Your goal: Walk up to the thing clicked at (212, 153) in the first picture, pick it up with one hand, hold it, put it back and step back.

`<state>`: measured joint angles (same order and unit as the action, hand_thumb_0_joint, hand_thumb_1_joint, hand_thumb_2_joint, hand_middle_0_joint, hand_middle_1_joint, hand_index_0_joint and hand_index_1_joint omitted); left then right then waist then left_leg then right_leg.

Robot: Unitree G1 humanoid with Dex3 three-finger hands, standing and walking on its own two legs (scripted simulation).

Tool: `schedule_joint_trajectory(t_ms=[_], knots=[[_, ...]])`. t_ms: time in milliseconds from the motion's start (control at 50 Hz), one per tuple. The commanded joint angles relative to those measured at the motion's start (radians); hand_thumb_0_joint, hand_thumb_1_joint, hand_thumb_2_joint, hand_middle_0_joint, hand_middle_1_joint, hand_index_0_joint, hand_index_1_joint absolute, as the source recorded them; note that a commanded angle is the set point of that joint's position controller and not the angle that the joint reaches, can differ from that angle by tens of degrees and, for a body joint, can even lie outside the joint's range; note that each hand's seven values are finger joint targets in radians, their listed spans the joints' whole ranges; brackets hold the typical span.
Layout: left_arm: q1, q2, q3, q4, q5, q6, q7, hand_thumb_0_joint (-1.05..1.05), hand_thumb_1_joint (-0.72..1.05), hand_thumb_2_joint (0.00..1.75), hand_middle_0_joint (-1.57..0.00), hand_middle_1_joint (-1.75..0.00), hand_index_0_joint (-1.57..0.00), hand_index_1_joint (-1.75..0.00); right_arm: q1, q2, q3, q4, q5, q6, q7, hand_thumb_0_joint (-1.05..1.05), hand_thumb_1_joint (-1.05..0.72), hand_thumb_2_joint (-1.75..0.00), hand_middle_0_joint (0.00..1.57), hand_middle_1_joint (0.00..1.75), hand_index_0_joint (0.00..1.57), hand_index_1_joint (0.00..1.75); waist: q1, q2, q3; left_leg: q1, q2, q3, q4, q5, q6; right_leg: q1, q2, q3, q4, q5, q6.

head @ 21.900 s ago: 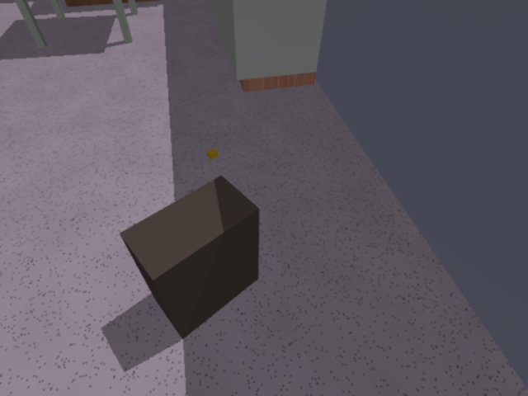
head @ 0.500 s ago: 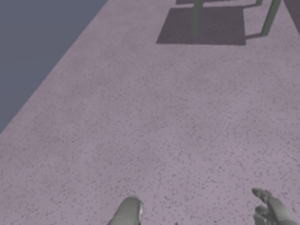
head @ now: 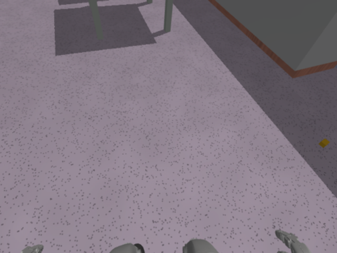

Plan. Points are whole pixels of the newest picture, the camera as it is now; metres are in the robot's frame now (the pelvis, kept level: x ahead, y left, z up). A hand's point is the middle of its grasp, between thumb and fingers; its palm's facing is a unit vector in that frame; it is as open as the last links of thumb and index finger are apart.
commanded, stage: walk up
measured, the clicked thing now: (324, 143) +0.92 -1.21 -0.75
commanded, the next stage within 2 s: none
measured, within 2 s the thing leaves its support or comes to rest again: neither
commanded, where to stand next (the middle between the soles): +0.08 -0.08 m, yaw -62 degrees
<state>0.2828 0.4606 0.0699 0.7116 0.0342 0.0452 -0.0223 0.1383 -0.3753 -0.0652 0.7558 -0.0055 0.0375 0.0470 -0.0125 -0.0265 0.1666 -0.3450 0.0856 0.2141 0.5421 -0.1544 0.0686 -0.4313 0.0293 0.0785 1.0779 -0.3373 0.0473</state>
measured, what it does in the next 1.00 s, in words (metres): steps on the spot, turning right: right foot, then left foot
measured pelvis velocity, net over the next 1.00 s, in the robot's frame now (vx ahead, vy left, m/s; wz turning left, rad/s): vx -0.04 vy -0.04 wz -0.73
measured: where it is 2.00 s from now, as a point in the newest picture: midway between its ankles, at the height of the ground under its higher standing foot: outside the picture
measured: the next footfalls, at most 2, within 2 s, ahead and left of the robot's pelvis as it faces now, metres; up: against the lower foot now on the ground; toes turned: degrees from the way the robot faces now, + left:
right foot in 0.26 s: -0.06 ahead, -0.12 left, +0.01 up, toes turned -22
left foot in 0.64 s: +0.03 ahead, +0.09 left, +0.00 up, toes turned -29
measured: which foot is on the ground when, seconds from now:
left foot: down 0.00-0.30, up 0.32-0.62, down 0.64-1.00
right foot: up 0.00-0.24, down 0.26-0.66, up 0.68-0.98, down 1.00-1.00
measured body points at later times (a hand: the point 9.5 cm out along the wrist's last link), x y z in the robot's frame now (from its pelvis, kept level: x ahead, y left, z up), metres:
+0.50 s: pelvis -0.08 +0.01 +0.02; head -0.10 -0.02 +0.46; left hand +0.05 +0.31 -0.08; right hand -0.13 -0.33 -0.10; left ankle +0.00 +0.11 -0.66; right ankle -0.10 -0.10 -0.73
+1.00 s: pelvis -0.04 -0.04 -0.01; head -0.04 -0.07 +0.44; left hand +0.26 +0.14 -0.09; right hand -0.26 -0.28 -0.13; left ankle -0.01 +0.11 -0.73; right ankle -0.06 -0.19 -0.73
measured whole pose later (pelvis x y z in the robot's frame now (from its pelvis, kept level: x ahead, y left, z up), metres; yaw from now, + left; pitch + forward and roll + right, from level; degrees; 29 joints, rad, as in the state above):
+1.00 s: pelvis -0.04 -0.04 -0.01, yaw -42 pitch -2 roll +1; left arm 0.26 0.44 0.06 0.85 0.02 -0.04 -0.06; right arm 0.39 -0.45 -0.06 0.82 -0.03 -0.01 0.06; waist -0.09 0.04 0.07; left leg -0.10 0.11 0.21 0.59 -0.44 0.00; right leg -0.38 -0.04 -0.02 0.59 -0.18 0.00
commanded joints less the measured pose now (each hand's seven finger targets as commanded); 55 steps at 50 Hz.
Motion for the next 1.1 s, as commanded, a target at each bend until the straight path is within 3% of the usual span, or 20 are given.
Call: schedule_joint_trajectory(t_ms=[0,120,220,260,280,300,380,540,600,640,680,700,780,900,940,980,1000,1020,1040,1080], knots=[[0.087,0.195,0.076,-0.060,0.014,0.012,-0.027,0.00,0.90,0.90,-0.20,-0.30,-0.20,-0.30,0.014,-0.316,-0.117,-0.077,-0.003,-0.054,-0.044,0.00,-0.90,-0.90,0.20,0.30,0.20,0.30,-0.005,0.163,-0.179,0.281,0.346,-0.331,-0.308,-0.326,0.001,-0.132,-0.075,-0.006,-0.089,-0.049,-0.004],[0.129,0.165,0.071,-0.040,0.008,0.026,-0.077,0.00,0.90,0.90,-0.20,-0.30,-0.20,-0.30,0.014,-0.356,-0.147,-0.058,-0.032,-0.074,-0.064,0.00,-0.90,-0.90,0.20,0.30,0.20,0.30,0.017,0.213,-0.180,0.110,0.375,-0.130,-0.373,-0.365,-0.028,0.080,-0.115,-0.131,-0.264,-0.137,-0.060],[0.380,0.168,0.088,0.036,0.017,0.028,-0.071,0.00,0.90,0.90,-0.20,-0.30,-0.20,-0.30,-0.066,-0.320,-0.144,-0.056,-0.053,-0.050,-0.064,0.00,-0.90,-0.90,0.20,0.30,0.20,0.30,0.155,0.105,-0.289,-0.077,0.233,0.060,-0.200,-0.555,-0.109,0.426,-0.050,-0.264,-0.548,-0.127,-0.136],[0.327,0.227,0.103,0.008,0.033,0.025,-0.050,0.00,0.90,0.90,-0.20,-0.30,-0.20,-0.30,-0.018,-0.225,-0.109,-0.048,-0.019,-0.043,-0.055,0.00,-0.90,-0.90,0.20,0.30,0.20,0.30,0.166,-0.316,-0.151,-0.282,0.060,0.100,0.219,-0.602,-0.154,0.347,-0.180,0.132,-0.804,-0.419,-0.238],[0.193,0.279,0.112,-0.053,0.041,0.021,-0.042,0.00,0.90,0.90,-0.20,-0.30,-0.20,-0.30,-0.032,-0.236,-0.105,-0.069,-0.001,-0.046,-0.045,0.00,-0.90,-0.90,0.20,0.30,0.20,0.30,0.138,-0.349,-0.032,-0.332,-0.019,0.003,0.410,-0.495,-0.166,0.115,-0.326,0.461,-0.945,-0.679,-0.314],[0.101,0.310,0.115,-0.072,0.030,0.012,-0.038,0.00,0.90,0.90,-0.20,-0.30,-0.20,-0.30,-0.038,-0.303,-0.121,-0.069,0.012,-0.046,-0.036,0.00,-0.90,-0.90,0.20,0.30,0.20,0.30,0.095,-0.283,0.040,-0.275,0.017,-0.158,0.476,-0.388,-0.160,-0.035,-0.358,0.512,-1.028,-0.760,-0.330],[-0.049,0.231,0.075,-0.061,-0.009,-0.045,-0.007,0.00,0.90,0.90,-0.20,-0.30,-0.20,-0.30,0.121,-0.261,-0.104,-0.003,0.027,-0.040,0.003,0.00,-0.90,-0.90,0.20,0.30,0.20,0.30,-0.031,-0.159,-0.095,-0.159,-0.028,-0.159,0.555,-0.174,-0.133,0.087,-0.165,0.227,-0.902,-0.334,-0.226],[0.085,0.245,0.079,0.016,-0.002,-0.075,-0.004,0.00,0.90,0.90,-0.20,-0.30,-0.20,-0.30,0.087,-0.251,-0.063,-0.054,-0.007,-0.074,-0.002,0.00,-0.90,-0.90,0.20,0.30,0.20,0.30,0.005,-0.107,-0.066,-0.099,-0.036,-0.248,0.154,-0.326,-0.051,0.207,-0.223,0.398,-0.821,-0.304,-0.240],[-0.037,0.205,0.060,-0.010,-0.010,-0.067,-0.007,0.00,0.90,0.90,-0.20,-0.30,-0.20,-0.30,0.327,-0.246,-0.081,0.027,-0.014,-0.090,-0.025,0.00,-0.90,-0.90,0.20,0.30,0.20,0.30,-0.136,-0.015,-0.151,0.394,-0.065,-0.217,-0.172,-0.159,0.012,-0.104,-0.115,0.240,-0.611,-0.263,-0.150],[0.014,0.055,0.021,-0.023,-0.022,-0.056,-0.002,0.00,0.90,0.90,-0.20,-0.30,-0.20,-0.30,0.325,-0.355,-0.102,0.007,-0.043,-0.099,-0.044,0.00,-0.90,-0.90,0.20,0.30,0.20,0.30,-0.104,0.358,-0.114,0.431,0.268,-0.720,-0.379,-0.640,0.005,-0.434,0.148,0.053,-0.067,-0.211,-0.068],[0.062,0.193,0.047,0.008,-0.007,-0.057,-0.005,0.00,0.90,0.90,-0.20,-0.30,-0.20,-0.30,0.110,-0.397,-0.101,-0.047,-0.017,-0.109,-0.035,0.00,-0.90,-0.90,0.20,0.30,0.20,0.30,-0.014,0.225,-0.015,0.136,0.418,-0.819,-0.499,-0.882,0.113,-0.313,-0.043,0.073,-0.012,-0.085,-0.057],[0.055,0.226,0.054,0.033,-0.016,-0.065,-0.011,0.00,0.90,0.90,-0.20,-0.30,-0.20,-0.30,0.088,-0.355,-0.089,-0.040,-0.023,-0.114,-0.030,0.00,-0.90,-0.90,0.20,0.30,0.20,0.30,-0.002,0.173,0.012,0.118,0.337,-0.717,-0.489,-0.803,0.104,-0.277,-0.058,0.058,-0.030,-0.042,-0.048],[0.013,0.160,0.052,0.068,-0.029,-0.077,-0.043,0.00,0.90,0.90,-0.20,-0.30,-0.20,-0.30,0.142,-0.295,-0.064,-0.015,-0.023,-0.134,-0.018,0.00,-0.90,-0.90,0.20,0.30,0.20,0.30,-0.024,0.181,0.009,0.192,0.183,-0.335,-0.386,-0.356,0.092,-0.199,-0.071,-0.034,-0.174,0.104,-0.027],[-0.063,0.140,0.040,0.052,-0.028,-0.110,-0.033,0.00,0.90,0.90,-0.20,-0.30,-0.20,-0.30,0.178,-0.317,-0.067,-0.033,-0.024,-0.093,0.004,0.00,-0.90,-0.90,0.20,0.30,0.20,0.30,-0.056,0.184,-0.074,0.123,0.171,-0.181,-0.237,-0.317,0.120,0.087,-0.055,-0.139,-0.469,0.090,-0.047],[0.037,0.160,0.051,0.095,-0.023,-0.122,-0.006,0.00,0.90,0.90,-0.20,-0.30,-0.20,-0.30,0.182,-0.282,-0.055,-0.045,-0.027,-0.068,0.006,0.00,-0.90,-0.90,0.20,0.30,0.20,0.30,-0.007,0.121,-0.117,0.049,0.161,-0.133,-0.058,-0.250,0.105,0.266,-0.029,-0.167,-0.537,0.153,-0.049],[0.210,0.253,0.092,0.136,-0.022,-0.134,0.034,0.00,0.90,0.90,-0.20,-0.30,-0.20,-0.30,0.247,-0.194,-0.022,-0.053,-0.024,-0.059,0.002,0.00,-0.90,-0.90,0.20,0.30,0.20,0.30,0.079,-0.135,-0.248,-0.110,0.056,-0.065,0.368,-0.181,0.040,0.552,-0.071,0.005,-0.619,0.016,-0.078],[0.240,0.333,0.109,0.115,-0.018,-0.139,0.055,0.00,0.90,0.90,-0.20,-0.30,-0.20,-0.30,0.266,-0.147,-0.006,-0.075,-0.024,-0.054,0.001,0.00,-0.90,-0.90,0.20,0.30,0.20,0.30,0.075,-0.306,-0.245,-0.295,-0.032,-0.096,0.583,-0.414,-0.025,0.588,-0.325,0.422,-0.707,-0.037,-0.163],[0.205,0.334,0.099,0.095,-0.032,-0.135,0.064,0.00,0.90,0.90,-0.20,-0.30,-0.20,-0.30,0.234,-0.246,-0.035,-0.076,-0.031,-0.037,-0.003,0.00,-0.90,-0.90,0.20,0.30,0.20,0.30,0.078,-0.150,-0.195,-0.354,-0.026,-0.226,0.643,-0.378,-0.046,0.506,-0.416,0.640,-0.778,-0.061,-0.272],[0.166,0.335,0.100,0.084,-0.042,-0.130,0.067,0.00,0.90,0.90,-0.20,-0.30,-0.20,-0.30,0.207,-0.291,-0.052,-0.072,-0.035,-0.027,-0.013,0.00,-0.90,-0.90,0.20,0.30,0.20,0.30,0.070,-0.100,-0.147,-0.340,0.021,-0.269,0.666,-0.404,-0.048,0.413,-0.424,0.631,-0.763,-0.063,-0.315],[0.130,0.282,0.082,0.073,-0.057,-0.133,0.076,0.00,0.90,0.90,-0.20,-0.30,-0.20,-0.30,0.199,-0.279,-0.056,-0.044,-0.023,-0.025,-0.014,0.00,-0.90,-0.90,0.20,0.30,0.20,0.30,0.042,-0.023,-0.116,-0.320,0.070,-0.308,0.664,-0.282,-0.037,0.350,-0.327,0.420,-0.708,0.148,-0.261]])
